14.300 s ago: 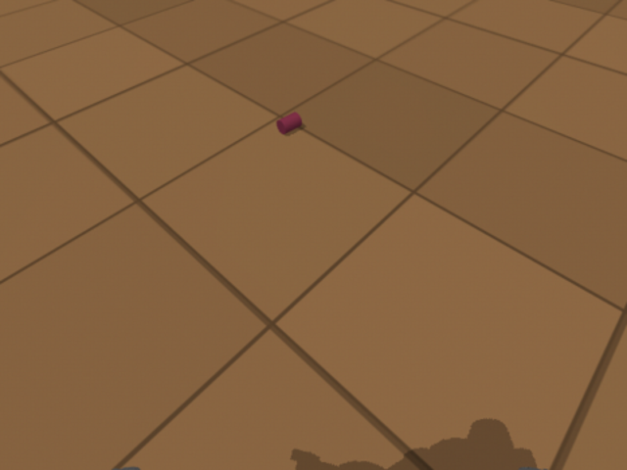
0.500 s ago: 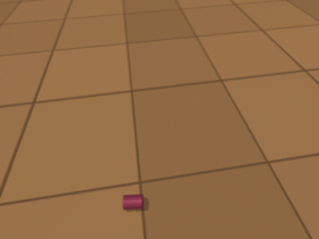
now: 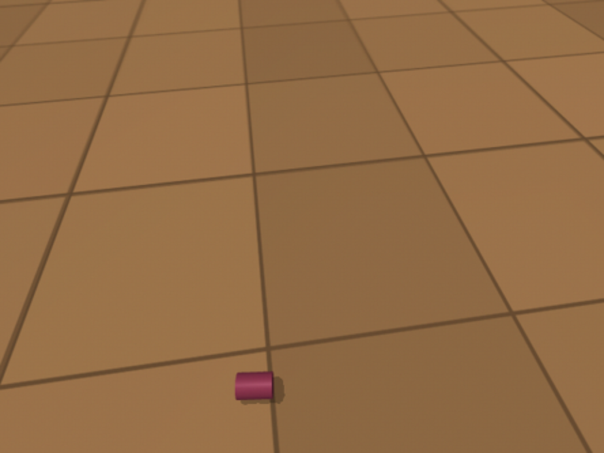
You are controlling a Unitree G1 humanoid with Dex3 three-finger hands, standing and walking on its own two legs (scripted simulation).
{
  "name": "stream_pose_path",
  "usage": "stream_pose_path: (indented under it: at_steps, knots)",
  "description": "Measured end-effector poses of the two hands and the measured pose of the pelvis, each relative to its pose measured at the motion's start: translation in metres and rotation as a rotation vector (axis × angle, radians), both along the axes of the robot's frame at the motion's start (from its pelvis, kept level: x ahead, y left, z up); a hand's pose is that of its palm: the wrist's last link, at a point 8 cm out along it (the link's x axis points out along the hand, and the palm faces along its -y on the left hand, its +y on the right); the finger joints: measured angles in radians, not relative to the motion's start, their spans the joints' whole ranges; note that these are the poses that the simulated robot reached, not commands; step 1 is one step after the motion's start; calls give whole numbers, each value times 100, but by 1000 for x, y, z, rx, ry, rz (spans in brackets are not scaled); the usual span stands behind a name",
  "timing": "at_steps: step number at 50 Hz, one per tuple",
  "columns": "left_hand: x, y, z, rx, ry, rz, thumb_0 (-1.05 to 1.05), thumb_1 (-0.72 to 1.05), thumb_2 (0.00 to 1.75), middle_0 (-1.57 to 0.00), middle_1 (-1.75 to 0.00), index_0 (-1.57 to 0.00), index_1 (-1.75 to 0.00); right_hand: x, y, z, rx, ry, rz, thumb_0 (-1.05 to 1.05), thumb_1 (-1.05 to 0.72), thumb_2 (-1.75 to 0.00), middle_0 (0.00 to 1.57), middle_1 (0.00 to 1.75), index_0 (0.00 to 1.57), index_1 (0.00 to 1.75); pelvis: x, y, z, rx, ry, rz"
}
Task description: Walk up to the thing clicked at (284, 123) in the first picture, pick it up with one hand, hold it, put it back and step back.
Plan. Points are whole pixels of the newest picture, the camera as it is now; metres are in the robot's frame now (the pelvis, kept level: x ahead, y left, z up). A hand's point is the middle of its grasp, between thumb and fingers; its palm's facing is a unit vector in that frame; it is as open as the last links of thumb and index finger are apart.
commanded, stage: stand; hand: left
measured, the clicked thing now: (254, 385) +0.41 +0.18 -0.74
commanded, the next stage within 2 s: rise first in 1.46 s
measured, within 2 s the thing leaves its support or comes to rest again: neither
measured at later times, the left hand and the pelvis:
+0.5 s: hand out of the picture +0.06 +0.26 -0.16, palm faces -0.02 -0.94 -0.35, open 7.4 cm; pelvis +0.00 +0.00 +0.00, yaw +0 degrees
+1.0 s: hand out of the picture +0.06 +0.26 -0.16, palm faces -0.02 -0.94 -0.35, open 7.4 cm; pelvis -0.01 +0.00 +0.00, yaw +0 degrees
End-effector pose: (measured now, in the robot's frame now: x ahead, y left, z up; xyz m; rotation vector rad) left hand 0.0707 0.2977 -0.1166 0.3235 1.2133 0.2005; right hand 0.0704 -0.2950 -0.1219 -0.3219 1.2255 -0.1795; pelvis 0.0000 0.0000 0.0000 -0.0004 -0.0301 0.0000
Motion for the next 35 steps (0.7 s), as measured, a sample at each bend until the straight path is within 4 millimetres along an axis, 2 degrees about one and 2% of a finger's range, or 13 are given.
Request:
stream_pose_path:
  at_steps: [17,35]
  knots:
    - [-11,3,-2,0,21,11,1,90,90,-20,-30,-21,-30,-6,2,0,-2,16,2,0,-91,-90,21,30,20,30,-2,2,0,0,-2,4]
    - [-13,3,-2,0,17,10,1,90,90,-20,-30,-21,-30,-10,2,0,0,16,1,0,-91,-90,21,30,20,30,-5,2,0,0,-4,5]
